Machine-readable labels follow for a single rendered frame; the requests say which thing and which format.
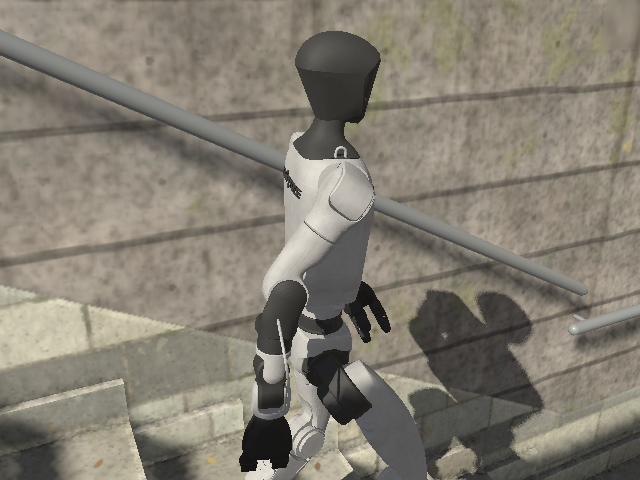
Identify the robot right hand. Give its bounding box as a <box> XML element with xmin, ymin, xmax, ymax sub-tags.
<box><xmin>239</xmin><ymin>414</ymin><xmax>292</xmax><ymax>472</ymax></box>

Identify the left robot upper arm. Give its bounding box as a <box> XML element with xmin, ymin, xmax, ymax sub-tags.
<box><xmin>289</xmin><ymin>132</ymin><xmax>305</xmax><ymax>148</ymax></box>

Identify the robot right thigh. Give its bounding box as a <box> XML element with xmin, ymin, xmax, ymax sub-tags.
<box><xmin>314</xmin><ymin>354</ymin><xmax>427</xmax><ymax>480</ymax></box>

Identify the robot right forearm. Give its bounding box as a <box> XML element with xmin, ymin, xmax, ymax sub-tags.
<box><xmin>251</xmin><ymin>280</ymin><xmax>307</xmax><ymax>420</ymax></box>

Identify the robot left hand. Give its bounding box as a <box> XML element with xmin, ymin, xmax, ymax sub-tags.
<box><xmin>344</xmin><ymin>281</ymin><xmax>391</xmax><ymax>343</ymax></box>

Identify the humanoid robot head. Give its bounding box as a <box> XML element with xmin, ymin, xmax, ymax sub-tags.
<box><xmin>293</xmin><ymin>31</ymin><xmax>381</xmax><ymax>160</ymax></box>

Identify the right robot upper arm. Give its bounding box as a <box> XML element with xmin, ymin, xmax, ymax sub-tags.
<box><xmin>262</xmin><ymin>161</ymin><xmax>376</xmax><ymax>308</ymax></box>

